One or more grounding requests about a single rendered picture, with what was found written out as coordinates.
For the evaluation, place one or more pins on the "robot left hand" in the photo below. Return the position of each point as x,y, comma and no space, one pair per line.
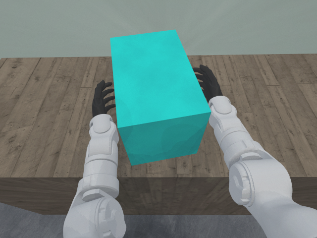
98,105

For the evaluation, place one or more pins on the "right robot upper arm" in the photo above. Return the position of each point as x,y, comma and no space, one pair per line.
264,188

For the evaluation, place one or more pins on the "robot left forearm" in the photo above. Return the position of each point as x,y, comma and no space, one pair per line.
101,162

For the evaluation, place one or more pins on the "robot right forearm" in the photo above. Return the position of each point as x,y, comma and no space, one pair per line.
234,140

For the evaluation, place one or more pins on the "robot right hand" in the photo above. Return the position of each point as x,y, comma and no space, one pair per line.
210,85

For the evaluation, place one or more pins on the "pedestal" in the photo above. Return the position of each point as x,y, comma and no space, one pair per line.
45,114

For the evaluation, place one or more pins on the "carton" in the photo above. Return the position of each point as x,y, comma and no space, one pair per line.
161,110

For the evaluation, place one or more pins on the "left robot upper arm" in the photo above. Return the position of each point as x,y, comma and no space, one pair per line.
99,218

